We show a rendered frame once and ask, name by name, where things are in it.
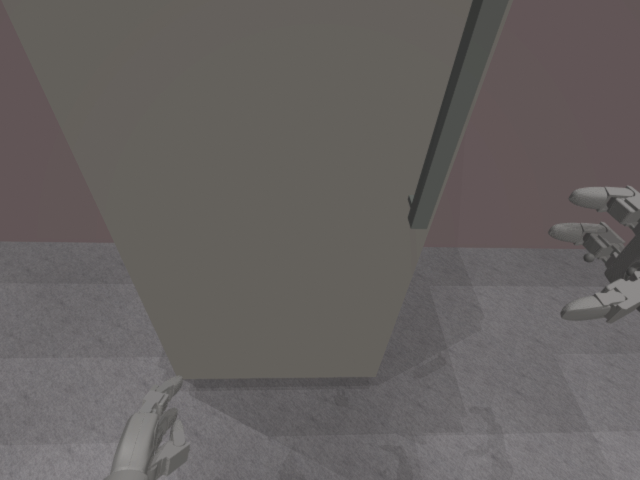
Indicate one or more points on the robot right hand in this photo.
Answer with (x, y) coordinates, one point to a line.
(622, 296)

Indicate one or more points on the robot left hand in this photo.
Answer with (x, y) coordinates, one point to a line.
(143, 434)

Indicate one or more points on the handle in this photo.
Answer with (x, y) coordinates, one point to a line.
(476, 43)

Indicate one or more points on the fridge door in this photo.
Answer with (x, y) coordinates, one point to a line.
(252, 161)

